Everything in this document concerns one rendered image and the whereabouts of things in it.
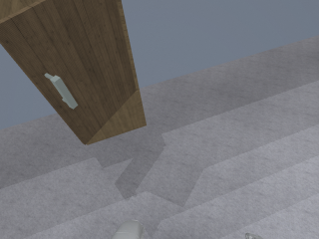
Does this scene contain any robot left thigh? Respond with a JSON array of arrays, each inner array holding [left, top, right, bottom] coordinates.
[[111, 220, 146, 239]]

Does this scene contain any handle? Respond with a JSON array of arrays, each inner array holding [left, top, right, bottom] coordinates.
[[44, 73, 78, 109]]

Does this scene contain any cupboard door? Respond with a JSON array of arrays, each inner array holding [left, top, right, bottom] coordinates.
[[0, 0, 137, 145]]

